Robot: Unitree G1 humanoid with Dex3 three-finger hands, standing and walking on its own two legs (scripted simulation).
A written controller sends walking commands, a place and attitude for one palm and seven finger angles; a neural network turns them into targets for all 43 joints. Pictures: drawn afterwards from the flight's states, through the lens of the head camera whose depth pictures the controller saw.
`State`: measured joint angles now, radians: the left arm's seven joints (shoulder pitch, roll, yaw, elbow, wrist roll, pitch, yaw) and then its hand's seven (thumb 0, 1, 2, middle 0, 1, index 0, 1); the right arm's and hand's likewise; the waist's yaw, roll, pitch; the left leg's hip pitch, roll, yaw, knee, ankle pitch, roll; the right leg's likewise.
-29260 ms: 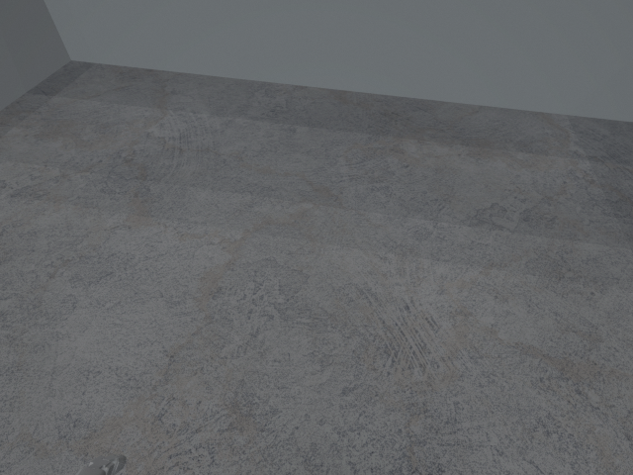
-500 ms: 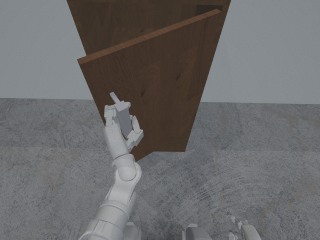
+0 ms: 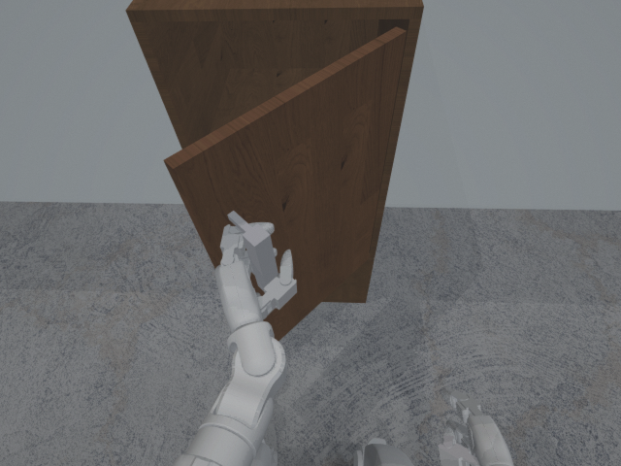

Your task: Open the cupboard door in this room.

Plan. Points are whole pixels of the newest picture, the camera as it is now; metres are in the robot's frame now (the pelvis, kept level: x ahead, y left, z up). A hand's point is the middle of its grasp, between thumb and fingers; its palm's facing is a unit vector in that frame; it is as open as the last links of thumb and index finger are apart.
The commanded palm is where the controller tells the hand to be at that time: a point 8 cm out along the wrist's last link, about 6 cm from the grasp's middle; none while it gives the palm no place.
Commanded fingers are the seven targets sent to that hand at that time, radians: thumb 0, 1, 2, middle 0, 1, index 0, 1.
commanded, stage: open thumb and fingers to let go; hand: left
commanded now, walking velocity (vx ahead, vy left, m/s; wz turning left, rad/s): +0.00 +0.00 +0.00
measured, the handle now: (253, 253) +0.38 +0.09 +0.04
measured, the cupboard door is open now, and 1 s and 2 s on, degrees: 47 49 49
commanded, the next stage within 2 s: slide the hand sideways off the handle in 0.60 s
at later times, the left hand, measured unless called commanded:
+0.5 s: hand (283, 274) +0.35 +0.05 +0.04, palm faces +0.33 -0.94 -0.03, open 14.5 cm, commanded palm +0.31 +0.10 +0.04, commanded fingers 0.00 -0.50 0.30 -0.17 -0.45 -0.17 -0.45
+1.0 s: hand (276, 301) +0.31 +0.06 +0.04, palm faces -0.16 -0.99 +0.03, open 16.1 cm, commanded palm +0.29 +0.11 +0.04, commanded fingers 0.00 -0.50 0.30 -0.15 -0.30 -0.15 -0.30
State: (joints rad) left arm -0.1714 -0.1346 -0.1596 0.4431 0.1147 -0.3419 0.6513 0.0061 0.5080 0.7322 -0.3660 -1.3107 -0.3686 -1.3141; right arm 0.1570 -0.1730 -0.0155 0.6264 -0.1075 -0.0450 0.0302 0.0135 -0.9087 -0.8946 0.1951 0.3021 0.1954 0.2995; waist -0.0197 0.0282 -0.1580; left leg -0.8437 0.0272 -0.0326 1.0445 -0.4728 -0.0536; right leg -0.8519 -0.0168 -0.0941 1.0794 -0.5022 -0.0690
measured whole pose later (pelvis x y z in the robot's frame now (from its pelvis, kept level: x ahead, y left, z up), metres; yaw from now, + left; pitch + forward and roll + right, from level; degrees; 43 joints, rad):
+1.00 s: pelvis -0.01 +0.04 -0.01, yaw -1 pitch +15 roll +0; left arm -0.15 -0.01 -0.21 0.40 -0.04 -0.40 0.14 -0.01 -0.50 0.30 -0.19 -0.34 -0.20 -0.35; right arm 0.23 -0.22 -0.01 0.55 -0.03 -0.02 0.02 0.01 -0.91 -0.89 0.20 0.30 0.20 0.30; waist -0.03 0.03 -0.12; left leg -0.87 0.01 0.01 1.10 -0.49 0.00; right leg -0.87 -0.04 -0.05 1.10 -0.49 -0.01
